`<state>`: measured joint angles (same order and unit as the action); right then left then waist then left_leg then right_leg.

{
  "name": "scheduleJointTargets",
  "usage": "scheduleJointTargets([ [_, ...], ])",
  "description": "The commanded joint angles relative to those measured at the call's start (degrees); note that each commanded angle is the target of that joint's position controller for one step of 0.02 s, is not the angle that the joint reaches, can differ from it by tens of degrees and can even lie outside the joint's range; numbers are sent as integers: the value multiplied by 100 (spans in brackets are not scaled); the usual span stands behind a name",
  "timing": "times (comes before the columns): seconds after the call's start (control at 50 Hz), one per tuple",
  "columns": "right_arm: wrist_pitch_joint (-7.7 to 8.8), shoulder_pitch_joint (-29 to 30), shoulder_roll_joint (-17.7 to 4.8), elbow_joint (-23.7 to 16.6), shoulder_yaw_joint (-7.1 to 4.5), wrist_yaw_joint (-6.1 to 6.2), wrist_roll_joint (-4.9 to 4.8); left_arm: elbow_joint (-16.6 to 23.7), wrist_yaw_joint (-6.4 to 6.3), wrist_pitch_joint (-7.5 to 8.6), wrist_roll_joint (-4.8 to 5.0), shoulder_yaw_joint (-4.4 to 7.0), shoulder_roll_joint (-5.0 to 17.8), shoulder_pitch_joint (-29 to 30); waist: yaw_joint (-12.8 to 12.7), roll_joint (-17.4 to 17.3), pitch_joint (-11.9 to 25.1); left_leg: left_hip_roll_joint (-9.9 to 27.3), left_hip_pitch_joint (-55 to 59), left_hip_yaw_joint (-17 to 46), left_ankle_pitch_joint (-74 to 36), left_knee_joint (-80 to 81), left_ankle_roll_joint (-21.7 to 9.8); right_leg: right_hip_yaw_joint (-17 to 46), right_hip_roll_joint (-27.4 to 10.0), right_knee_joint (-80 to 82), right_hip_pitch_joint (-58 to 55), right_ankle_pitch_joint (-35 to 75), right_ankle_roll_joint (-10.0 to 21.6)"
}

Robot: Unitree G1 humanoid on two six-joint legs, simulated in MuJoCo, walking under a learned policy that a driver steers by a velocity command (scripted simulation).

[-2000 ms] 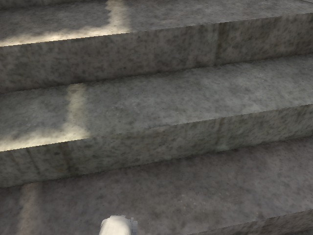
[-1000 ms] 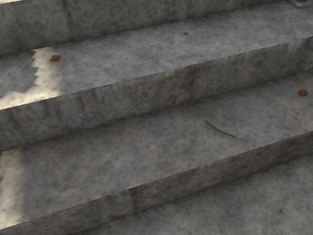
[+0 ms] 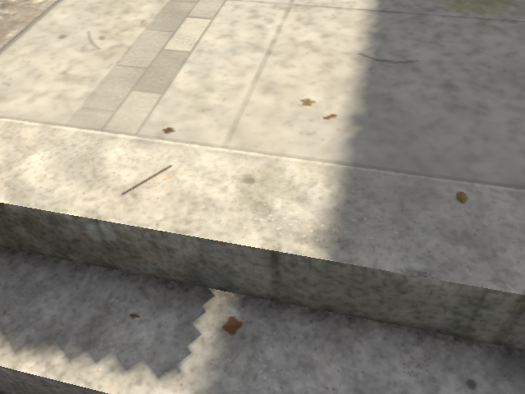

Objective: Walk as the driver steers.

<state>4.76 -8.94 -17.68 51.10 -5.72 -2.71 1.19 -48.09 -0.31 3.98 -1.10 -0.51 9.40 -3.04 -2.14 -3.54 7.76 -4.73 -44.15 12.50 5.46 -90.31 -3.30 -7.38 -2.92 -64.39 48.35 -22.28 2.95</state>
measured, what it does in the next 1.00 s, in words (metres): climbs, turning left: left foot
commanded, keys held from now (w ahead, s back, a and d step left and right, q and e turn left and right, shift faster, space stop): q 0.26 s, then no key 0.74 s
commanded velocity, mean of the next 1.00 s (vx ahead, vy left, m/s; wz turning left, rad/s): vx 0.01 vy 0.00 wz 0.29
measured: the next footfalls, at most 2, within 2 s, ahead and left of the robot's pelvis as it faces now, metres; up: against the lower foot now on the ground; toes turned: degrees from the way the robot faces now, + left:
left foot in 0.42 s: +0.04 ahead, +0.17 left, -0.02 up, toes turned +18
left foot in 1.06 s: +0.07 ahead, +0.21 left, +0.00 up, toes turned +16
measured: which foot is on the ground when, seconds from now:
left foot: up 0.00-0.40, down 0.42-0.62, up 0.64-1.00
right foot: down 0.00-1.00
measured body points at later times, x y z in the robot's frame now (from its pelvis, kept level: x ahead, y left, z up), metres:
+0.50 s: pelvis +0.07 +0.02 +0.05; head +0.06 +0.04 +0.49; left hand +0.14 +0.25 -0.08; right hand +0.28 -0.17 -0.06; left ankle +0.00 +0.16 -0.66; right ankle +0.11 -0.11 -0.64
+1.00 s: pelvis +0.08 +0.04 +0.03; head +0.08 +0.05 +0.48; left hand +0.04 +0.26 -0.12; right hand +0.29 -0.15 -0.08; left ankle +0.04 +0.17 -0.59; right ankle +0.09 -0.05 -0.64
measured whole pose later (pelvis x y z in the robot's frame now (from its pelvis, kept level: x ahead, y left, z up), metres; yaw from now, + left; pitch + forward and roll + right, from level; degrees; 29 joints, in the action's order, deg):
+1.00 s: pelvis +0.08 +0.04 +0.03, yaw +16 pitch +2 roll -2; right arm -0.3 -8.3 -11.8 47.7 -2.8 1.2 2.4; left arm -54.9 -3.8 4.9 -2.5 1.3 7.7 -17.7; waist -3.3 -0.5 2.2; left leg 3.0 -38.7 2.4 15.5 -76.5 1.1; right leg -8.9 -1.4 -57.3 27.5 -32.1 3.0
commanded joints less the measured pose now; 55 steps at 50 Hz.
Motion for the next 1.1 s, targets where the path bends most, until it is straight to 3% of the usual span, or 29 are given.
scheduleJointTargets([
  [0.02,-190,-1149,612,334,341,-134,21,397,-201,246,-23,-13,-351,1202,760,381,417,661,-500,-159,-525,-824,19,2284,-843,3710,-893,-242,632],
  [0.08,-96,-597,202,108,382,-349,-49,276,-280,331,-160,110,150,839,468,186,380,429,-641,-39,-613,-1032,-30,1026,-774,3724,-1300,783,639],
  [0.14,-26,340,-429,-421,245,-79,-27,134,-206,324,-157,171,479,110,55,474,292,530,-1457,-80,51,-629,239,1009,-1255,4196,-2472,27,863],
  [0.24,-90,333,-430,-482,196,81,136,481,-86,366,-186,94,623,28,-110,658,82,668,-1524,-235,-31,-531,346,806,-1523,4320,-2782,-653,948],
  [0.34,-134,558,-216,-630,201,233,228,359,-75,359,-195,-66,402,-637,-440,717,-63,969,-1670,-77,235,551,354,1004,-1916,3946,-3551,-738,956],
  [0.4,-157,-90,98,-279,260,-76,443,305,75,468,-101,-205,247,-127,146,418,-147,1448,655,-1000,41,3243,352,-196,-1236,3086,-2358,-768,118],
  [0.42,-96,-48,-25,-279,206,-67,238,245,191,427,1,-228,250,28,243,391,-253,1269,1360,-1238,723,5027,585,-187,-1055,2768,-2231,-1190,-42],
  [0.44,-17,-242,-220,-102,135,-76,33,216,251,313,18,-220,371,35,330,36,-333,940,1967,-1749,-364,6381,646,-373,-824,2135,-2277,-1401,-74],
  [0.46,105,-210,-684,80,-2,-61,-176,188,209,212,-110,-72,793,-805,-187,-761,175,558,3010,-2038,-1519,5597,470,-649,-380,1613,-2122,-360,5],
  [0.48,197,-110,-875,52,-101,-35,-201,267,113,179,-168,41,1057,-786,-122,-708,495,805,3698,-1584,-3038,5221,227,-692,-219,1068,-1717,226,-162],
  [0.5,250,-375,-576,199,-38,-59,-105,428,153,189,-99,-105,780,239,454,-140,153,921,3383,-1289,-2553,6407,369,-574,-329,805,-1721,296,-179],
  [0.52,272,86,-844,62,-55,-202,-112,418,84,174,-188,19,644,-655,-202,-1385,483,1411,4806,-723,-5147,5644,-78,-870,136,-45,-604,-435,-403],
  [0.54,316,198,-722,-94,-17,-285,86,215,28,163,-92,112,691,-936,-71,-1081,683,1788,5120,-294,-5940,5357,-239,-650,306,-445,-251,-1255,-566],
  [0.56,320,406,-819,-284,-25,-261,67,191,-85,185,-65,160,521,-1136,-162,-916,722,1983,5021,-60,-5894,5166,-408,-420,308,-715,-44,-1420,-639],
  [0.58,280,1148,-839,-653,-10,-165,42,84,-205,242,17,178,466,-1595,-485,-495,640,2008,3941,-157,-5116,4995,-469,-413,350,-632,-911,-796,-639],
  [0.6,173,2247,-904,-1135,20,-117,4,-291,-342,299,-48,265,479,-2610,-1127,-77,684,1694,2728,-761,-4343,4597,-297,-544,513,482,-2425,408,-452],
  [0.62,32,3004,-580,-1423,122,-53,-118,-819,-338,322,-103,370,513,-3524,-1566,612,465,1057,1742,-1123,-2450,3535,-8,-397,620,2505,-3642,1319,-117],
  [0.64,-167,2094,615,-1050,299,-84,11,-874,-240,303,-4,379,560,-3019,-781,1985,-120,247,65,-1144,2436,1647,331,1313,-226,3177,-4170,2336,694],
  [0.66,-170,617,425,-742,206,47,-63,-345,-31,327,-112,361,906,-2141,-38,1734,-440,277,-108,-180,2337,762,274,2425,-914,3525,-3533,2545,1409],
  [0.68,-158,371,-149,-542,44,153,3,-200,118,317,-138,342,816,-1491,-18,1321,-760,230,-418,41,1675,454,243,3119,-1321,3816,-2833,993,1762],
  [0.7,-93,310,-361,-431,-24,238,51,-224,240,313,-16,265,721,-1173,131,1010,-857,330,-555,107,1005,250,143,3113,-1424,3679,-2425,199,1685],
  [0.72,-47,164,-387,-288,-35,315,95,-153,306,272,-102,138,475,-911,211,588,-738,315,-595,131,463,51,79,2973,-1375,3531,-2140,-9,1622],
  [0.76,-50,110,-275,-110,15,323,185,-178,272,182,-304,16,230,-713,184,330,-454,403,-325,7,-137,100,117,2494,-1154,3512,-1899,-269,1453],
  [0.88,-114,10,-320,119,57,182,280,-272,257,350,-85,-138,314,-573,-23,501,-381,708,183,-280,188,857,557,1977,-998,2978,-1991,-363,1039],
  [0.9,-325,562,449,-646,274,323,78,-692,-129,282,49,376,1144,-1756,12,644,-1025,670,-767,-1300,507,1351,349,2558,-1326,2948,-2952,-507,1040],
  [0.92,-374,1201,410,-778,303,384,76,-813,-316,221,-3,344,929,-2176,-437,388,-1137,804,-1258,-1199,779,1451,366,2848,-1325,2972,-3434,-237,1093],
  [0.96,-430,1378,431,-1156,318,437,102,-644,-505,98,-125,422,732,-2161,-493,905,-1015,1043,-1455,-588,1011,1633,424,3470,-1623,2926,-3746,307,1102],
  [1.08,-477,680,493,-1574,326,404,140,-164,-539,-92,-180,554,731,-1657,-137,1005,-567,1060,-677,-506,1297,1857,380,3088,-1551,2199,-3225,1054,797],
  [1.1,-346,645,-12,-1206,352,306,195,-11,-288,164,-188,173,255,-1372,-345,850,87,969,-893,-488,659,1731,351,2906,-1576,2082,-2725,-169,991],
])
Velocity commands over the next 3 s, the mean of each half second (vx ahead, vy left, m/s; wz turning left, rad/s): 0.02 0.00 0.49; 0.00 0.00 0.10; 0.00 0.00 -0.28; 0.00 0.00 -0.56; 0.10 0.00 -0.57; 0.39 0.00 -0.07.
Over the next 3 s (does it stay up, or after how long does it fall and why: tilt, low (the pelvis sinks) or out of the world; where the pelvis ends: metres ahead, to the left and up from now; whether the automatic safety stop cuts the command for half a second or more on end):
stays up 0.30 0.18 0.10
